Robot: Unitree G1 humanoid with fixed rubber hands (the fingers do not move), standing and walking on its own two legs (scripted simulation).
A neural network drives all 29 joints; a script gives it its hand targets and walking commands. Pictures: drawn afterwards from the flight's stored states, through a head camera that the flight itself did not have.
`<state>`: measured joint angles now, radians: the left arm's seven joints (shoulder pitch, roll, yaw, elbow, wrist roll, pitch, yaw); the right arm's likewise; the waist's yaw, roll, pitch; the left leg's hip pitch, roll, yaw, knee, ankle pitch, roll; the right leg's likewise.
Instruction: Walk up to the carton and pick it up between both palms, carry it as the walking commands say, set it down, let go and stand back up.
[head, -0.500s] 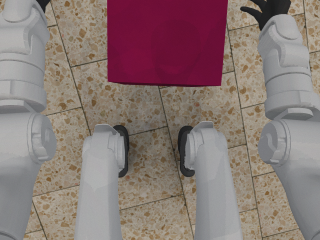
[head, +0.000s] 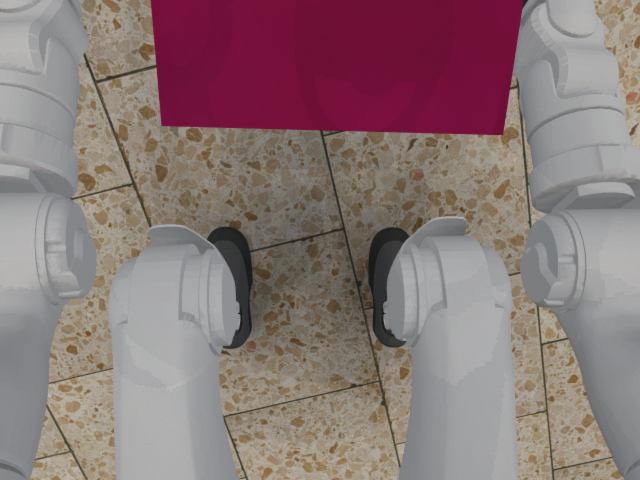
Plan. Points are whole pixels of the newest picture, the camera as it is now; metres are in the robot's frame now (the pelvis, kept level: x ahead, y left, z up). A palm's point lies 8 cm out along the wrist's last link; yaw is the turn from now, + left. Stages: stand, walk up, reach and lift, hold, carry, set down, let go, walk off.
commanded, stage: reach and lift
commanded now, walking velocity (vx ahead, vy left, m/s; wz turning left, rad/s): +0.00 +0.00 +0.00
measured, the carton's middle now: out of the picture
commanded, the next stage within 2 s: none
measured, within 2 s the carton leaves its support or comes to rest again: leaves its support in 1.70 s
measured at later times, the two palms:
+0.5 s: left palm out of the picture +0.56 +0.20 -0.16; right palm out of the picture +0.54 -0.20 -0.17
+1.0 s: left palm out of the picture +0.56 +0.16 -0.16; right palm out of the picture +0.54 -0.19 -0.16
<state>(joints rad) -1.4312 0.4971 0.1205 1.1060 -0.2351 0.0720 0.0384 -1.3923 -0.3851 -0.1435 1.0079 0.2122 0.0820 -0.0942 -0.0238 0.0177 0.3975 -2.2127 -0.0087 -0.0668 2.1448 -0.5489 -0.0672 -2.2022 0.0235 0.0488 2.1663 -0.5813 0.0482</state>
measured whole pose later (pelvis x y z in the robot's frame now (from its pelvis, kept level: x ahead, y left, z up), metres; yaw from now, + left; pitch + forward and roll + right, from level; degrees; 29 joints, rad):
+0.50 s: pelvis +0.00 +0.01 -0.01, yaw +0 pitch +34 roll +0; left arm -1.49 0.46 0.06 1.16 -0.25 0.07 0.07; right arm -1.45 -0.40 -0.13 1.12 0.24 0.06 -0.08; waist -0.02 0.01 0.41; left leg -2.22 -0.02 -0.06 2.17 -0.54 -0.06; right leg -2.20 0.02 0.05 2.18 -0.58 0.06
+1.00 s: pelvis +0.00 +0.00 +0.00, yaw -1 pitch +34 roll +1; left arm -1.51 0.37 0.07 1.16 -0.21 0.03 0.09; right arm -1.49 -0.38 -0.03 1.12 0.27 0.05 -0.14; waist 0.00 -0.01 0.43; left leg -2.18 0.02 -0.06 2.15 -0.56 -0.07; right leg -2.19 0.05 0.06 2.16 -0.56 0.05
